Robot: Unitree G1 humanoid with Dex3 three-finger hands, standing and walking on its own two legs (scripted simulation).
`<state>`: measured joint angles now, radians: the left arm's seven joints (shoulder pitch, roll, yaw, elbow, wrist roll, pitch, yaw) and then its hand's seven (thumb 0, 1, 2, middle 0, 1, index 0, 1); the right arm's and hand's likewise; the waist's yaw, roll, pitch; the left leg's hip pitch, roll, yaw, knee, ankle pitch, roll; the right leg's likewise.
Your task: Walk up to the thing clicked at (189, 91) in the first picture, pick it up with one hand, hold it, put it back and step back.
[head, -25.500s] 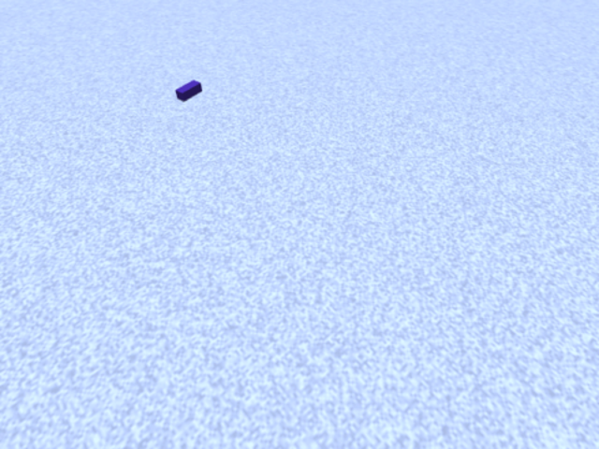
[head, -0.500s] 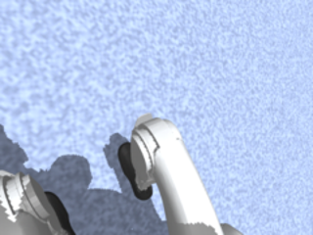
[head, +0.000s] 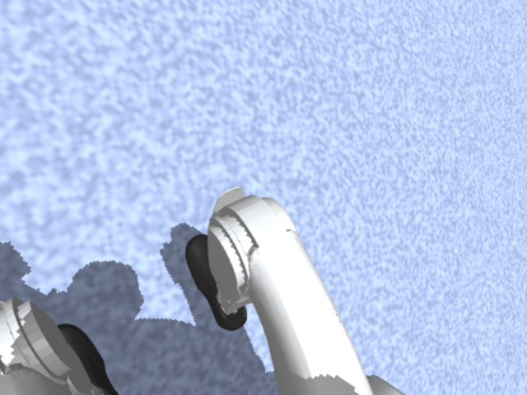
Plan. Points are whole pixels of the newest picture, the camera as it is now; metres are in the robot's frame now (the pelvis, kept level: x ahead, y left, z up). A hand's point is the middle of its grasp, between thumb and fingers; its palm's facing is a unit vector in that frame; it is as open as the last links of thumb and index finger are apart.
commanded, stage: open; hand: left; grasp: from above
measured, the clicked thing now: out of the picture +0.49 +0.32 -0.30
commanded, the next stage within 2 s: withdraw in 0.70 s
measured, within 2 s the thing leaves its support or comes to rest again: neither
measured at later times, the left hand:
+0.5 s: hand out of the picture +0.48 +0.32 -0.24, palm faces -0.24 -0.35 -0.90, open 13.4 cm
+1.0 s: hand out of the picture +0.49 +0.32 -0.23, palm faces -0.22 -0.35 -0.91, open 13.8 cm
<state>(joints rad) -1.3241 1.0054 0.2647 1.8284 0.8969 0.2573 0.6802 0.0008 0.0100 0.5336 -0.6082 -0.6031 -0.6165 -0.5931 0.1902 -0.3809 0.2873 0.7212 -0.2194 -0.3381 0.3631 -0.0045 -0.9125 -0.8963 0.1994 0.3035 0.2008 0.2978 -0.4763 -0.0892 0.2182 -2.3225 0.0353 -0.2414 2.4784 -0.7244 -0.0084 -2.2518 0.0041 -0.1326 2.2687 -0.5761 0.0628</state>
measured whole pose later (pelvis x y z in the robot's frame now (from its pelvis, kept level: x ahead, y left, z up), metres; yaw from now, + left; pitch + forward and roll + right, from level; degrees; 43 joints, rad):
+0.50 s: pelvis +0.00 +0.00 +0.01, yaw +0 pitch +31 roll -14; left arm -1.32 1.02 0.24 1.80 0.88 0.26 0.66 0.00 -0.44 0.95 -0.20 -0.96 -0.19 -0.96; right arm 0.19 -0.38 0.30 0.71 -0.21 -0.34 0.35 0.00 -0.91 -0.90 0.20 0.30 0.20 0.30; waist -0.47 -0.10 0.23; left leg -2.31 0.03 -0.25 2.46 -0.72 -0.01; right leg -2.23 0.00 -0.14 2.25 -0.58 0.06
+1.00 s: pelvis +0.00 +0.00 +0.01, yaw +0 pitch +32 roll -14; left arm -1.28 0.98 0.24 1.69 0.88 0.27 0.62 0.00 -0.47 1.00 -0.11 -1.02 -0.11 -1.01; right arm 0.22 -0.37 0.29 0.71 -0.21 -0.33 0.36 0.00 -0.91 -0.90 0.20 0.30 0.20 0.30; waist -0.46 -0.09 0.22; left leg -2.31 0.03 -0.24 2.45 -0.72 -0.01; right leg -2.23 0.00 -0.14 2.24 -0.58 0.06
